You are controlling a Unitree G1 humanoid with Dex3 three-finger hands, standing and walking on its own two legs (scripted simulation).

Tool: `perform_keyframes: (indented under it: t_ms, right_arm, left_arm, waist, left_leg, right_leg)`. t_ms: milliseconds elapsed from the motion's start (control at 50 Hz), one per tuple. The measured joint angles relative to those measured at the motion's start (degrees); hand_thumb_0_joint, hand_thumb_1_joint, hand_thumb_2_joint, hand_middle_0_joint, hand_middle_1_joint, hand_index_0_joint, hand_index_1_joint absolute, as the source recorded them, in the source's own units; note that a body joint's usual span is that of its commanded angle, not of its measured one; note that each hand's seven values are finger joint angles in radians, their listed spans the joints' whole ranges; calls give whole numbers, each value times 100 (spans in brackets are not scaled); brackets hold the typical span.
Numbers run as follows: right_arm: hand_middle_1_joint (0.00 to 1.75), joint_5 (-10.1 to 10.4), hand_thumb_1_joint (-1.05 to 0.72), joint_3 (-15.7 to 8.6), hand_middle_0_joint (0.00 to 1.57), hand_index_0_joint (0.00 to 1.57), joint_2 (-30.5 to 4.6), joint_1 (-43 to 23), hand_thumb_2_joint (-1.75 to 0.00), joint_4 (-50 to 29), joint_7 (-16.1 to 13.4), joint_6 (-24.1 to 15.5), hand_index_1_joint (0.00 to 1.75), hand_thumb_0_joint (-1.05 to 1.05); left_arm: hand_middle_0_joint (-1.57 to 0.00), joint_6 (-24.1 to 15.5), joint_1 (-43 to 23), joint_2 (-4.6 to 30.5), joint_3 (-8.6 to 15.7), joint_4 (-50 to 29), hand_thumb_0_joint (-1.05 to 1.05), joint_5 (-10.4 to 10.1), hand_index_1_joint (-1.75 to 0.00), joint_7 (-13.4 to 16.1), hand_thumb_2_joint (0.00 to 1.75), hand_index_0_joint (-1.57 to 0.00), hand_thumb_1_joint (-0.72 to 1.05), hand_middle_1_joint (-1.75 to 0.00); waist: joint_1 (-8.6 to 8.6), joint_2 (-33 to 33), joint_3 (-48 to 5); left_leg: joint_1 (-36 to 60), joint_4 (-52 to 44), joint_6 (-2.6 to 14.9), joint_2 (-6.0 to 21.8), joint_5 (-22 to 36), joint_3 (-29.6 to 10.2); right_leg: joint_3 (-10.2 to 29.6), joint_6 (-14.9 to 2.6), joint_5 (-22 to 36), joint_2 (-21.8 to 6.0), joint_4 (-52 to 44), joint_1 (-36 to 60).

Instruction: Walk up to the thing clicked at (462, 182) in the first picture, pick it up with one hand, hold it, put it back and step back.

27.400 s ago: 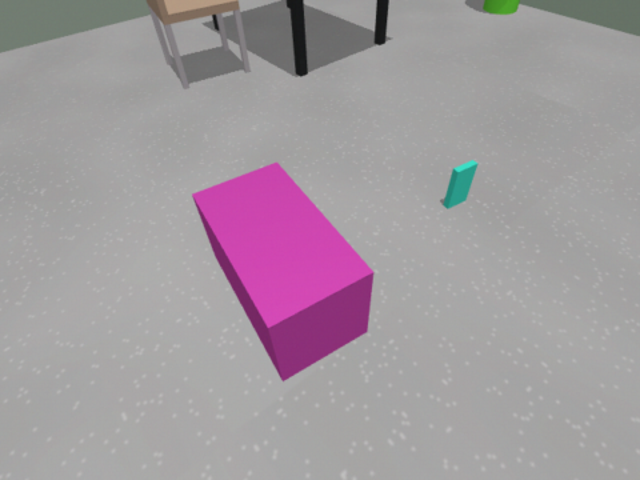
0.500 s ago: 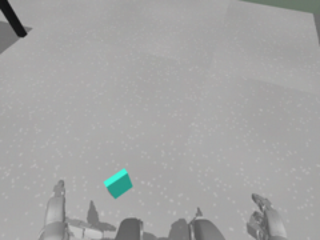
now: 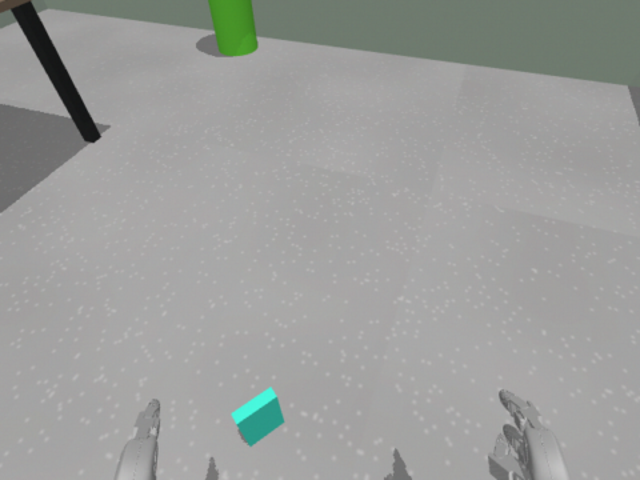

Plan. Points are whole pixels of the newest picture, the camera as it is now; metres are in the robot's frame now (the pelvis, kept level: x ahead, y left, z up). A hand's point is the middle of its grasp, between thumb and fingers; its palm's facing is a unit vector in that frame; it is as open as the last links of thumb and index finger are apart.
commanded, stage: home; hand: left
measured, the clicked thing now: (260, 418) +0.40 +0.20 -0.61
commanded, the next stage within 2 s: stand in 1.52 s
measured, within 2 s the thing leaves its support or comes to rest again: neither
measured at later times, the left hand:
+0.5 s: hand out of the picture +0.15 +0.17 -0.05, palm faces +0.09 -0.95 -0.29, open 17.7 cm
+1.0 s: hand out of the picture +0.16 +0.17 -0.05, palm faces +0.10 -0.95 -0.29, open 17.7 cm
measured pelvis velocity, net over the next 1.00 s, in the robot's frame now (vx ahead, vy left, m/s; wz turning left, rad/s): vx -0.01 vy -0.01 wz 0.00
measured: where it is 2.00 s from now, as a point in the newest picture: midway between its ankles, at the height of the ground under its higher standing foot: outside the picture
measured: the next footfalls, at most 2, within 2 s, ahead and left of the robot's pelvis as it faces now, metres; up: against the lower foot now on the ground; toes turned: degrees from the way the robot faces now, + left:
none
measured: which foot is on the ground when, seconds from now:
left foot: down 0.00-1.00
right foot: down 0.00-1.00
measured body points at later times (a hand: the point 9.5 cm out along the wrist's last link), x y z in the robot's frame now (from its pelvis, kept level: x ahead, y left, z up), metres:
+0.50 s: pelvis -0.01 -0.01 +0.00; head +0.00 -0.01 +0.45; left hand +0.15 +0.22 -0.03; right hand +0.14 -0.26 -0.07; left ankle +0.02 +0.13 -0.68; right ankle -0.01 -0.14 -0.68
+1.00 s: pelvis -0.01 -0.01 +0.00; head +0.00 -0.01 +0.45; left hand +0.15 +0.22 -0.03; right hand +0.15 -0.25 -0.07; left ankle +0.02 +0.13 -0.68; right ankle -0.01 -0.14 -0.68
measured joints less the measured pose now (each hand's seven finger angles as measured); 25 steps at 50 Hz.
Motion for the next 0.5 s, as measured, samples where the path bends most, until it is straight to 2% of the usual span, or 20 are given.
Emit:
perform_keyframes:
  t_ms: [500]
  right_arm:
    - [30,-6,-90,-46,20,20,-72,93,-90,133,19,-146,30,1]
  left_arm:
    - [-5,-151,-36,-50,-1,153,-1,-8,-5,-111,2,-5,-59,-4]
  waist:
    - [-43,-4,98]
  left_leg:
    - [89,-174,-85,45,212,-10]
  right_leg:
    - [-3,-95,142,52,-37,15]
